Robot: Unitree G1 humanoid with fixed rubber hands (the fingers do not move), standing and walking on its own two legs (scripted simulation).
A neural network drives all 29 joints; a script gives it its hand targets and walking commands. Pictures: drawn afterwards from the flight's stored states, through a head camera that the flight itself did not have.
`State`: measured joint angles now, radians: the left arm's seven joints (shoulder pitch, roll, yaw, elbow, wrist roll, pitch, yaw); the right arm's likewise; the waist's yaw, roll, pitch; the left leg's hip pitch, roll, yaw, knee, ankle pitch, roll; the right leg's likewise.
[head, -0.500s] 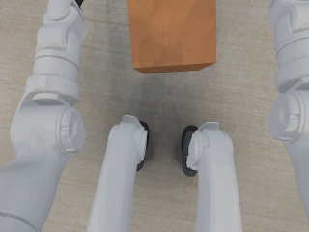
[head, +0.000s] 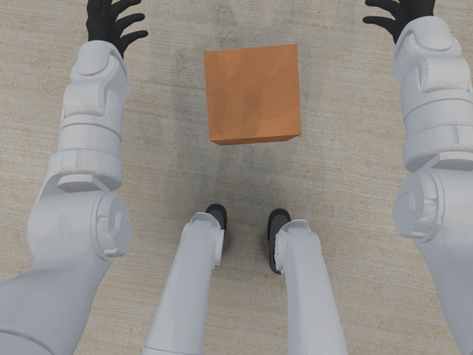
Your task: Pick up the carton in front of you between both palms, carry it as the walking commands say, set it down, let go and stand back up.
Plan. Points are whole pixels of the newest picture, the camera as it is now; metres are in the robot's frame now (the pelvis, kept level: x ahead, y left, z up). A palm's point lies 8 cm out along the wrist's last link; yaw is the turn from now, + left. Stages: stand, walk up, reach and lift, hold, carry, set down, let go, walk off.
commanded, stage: let go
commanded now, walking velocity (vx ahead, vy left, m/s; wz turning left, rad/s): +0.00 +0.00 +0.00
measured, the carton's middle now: (251, 103) +0.52 +0.02 -0.49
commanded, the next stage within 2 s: stand in 1.42 s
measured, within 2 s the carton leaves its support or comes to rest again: neither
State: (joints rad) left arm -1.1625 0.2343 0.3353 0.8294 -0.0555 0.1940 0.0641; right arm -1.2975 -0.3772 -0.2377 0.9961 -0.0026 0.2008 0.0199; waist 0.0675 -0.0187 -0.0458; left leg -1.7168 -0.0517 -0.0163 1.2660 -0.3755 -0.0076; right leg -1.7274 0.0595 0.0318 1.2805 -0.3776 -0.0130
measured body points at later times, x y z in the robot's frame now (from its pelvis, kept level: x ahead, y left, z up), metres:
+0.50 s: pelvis +0.06 +0.01 +0.11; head +0.28 +0.00 +0.50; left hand +0.41 +0.24 +0.00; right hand +0.43 -0.21 -0.01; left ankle +0.08 +0.11 -0.58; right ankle +0.08 -0.10 -0.58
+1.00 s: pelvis +0.10 +0.00 +0.16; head +0.13 +0.00 +0.61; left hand +0.27 +0.24 +0.09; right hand +0.27 -0.23 +0.08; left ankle +0.08 +0.11 -0.58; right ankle +0.08 -0.10 -0.58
